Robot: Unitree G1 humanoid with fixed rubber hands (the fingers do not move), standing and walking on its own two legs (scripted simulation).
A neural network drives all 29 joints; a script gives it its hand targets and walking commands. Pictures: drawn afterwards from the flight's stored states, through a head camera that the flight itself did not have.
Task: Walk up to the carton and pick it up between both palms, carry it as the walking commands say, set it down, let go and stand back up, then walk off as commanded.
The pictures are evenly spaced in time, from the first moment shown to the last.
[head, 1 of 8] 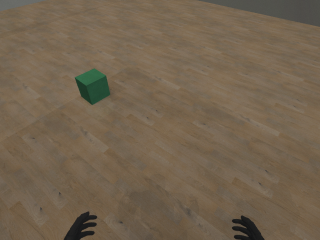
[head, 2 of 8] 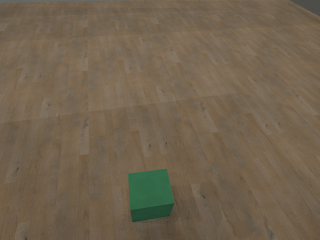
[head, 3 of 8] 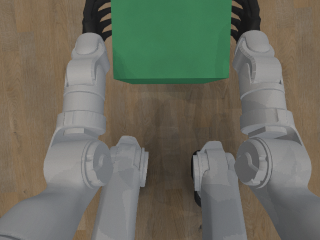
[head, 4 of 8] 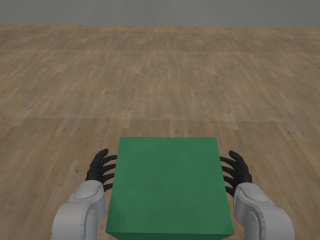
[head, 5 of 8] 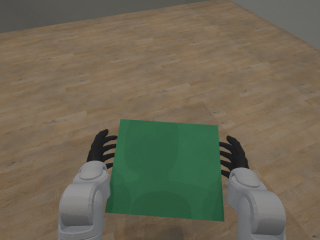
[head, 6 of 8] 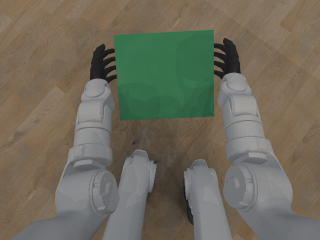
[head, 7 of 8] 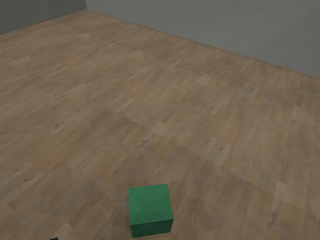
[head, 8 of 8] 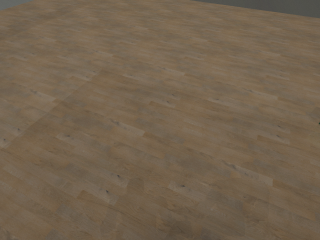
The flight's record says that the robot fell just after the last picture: no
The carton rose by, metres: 0.68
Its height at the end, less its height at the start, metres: +0.00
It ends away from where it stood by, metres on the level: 2.11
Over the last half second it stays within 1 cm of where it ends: yes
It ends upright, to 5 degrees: yes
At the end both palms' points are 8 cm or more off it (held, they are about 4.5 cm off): yes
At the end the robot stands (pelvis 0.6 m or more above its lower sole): yes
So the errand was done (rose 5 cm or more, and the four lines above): yes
